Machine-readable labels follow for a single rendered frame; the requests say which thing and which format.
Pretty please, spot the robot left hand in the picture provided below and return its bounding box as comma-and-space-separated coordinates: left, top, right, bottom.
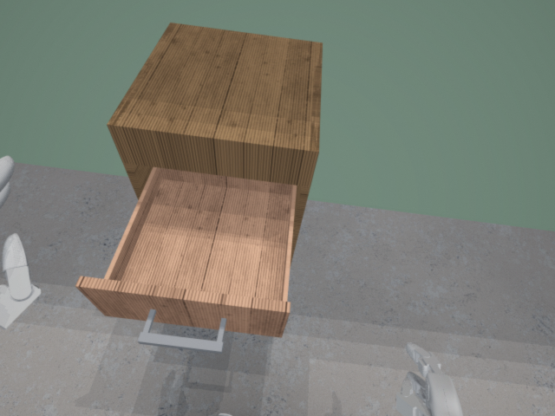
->
0, 156, 41, 329

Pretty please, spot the cabinet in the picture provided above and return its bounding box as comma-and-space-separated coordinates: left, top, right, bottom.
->
107, 23, 323, 261

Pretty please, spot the robot right hand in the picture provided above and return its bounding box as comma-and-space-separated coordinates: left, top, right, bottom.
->
396, 342, 463, 416

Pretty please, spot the handle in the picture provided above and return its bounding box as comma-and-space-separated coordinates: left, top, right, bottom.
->
137, 309, 226, 354

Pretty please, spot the drawer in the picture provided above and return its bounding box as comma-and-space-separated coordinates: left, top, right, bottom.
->
75, 167, 297, 338

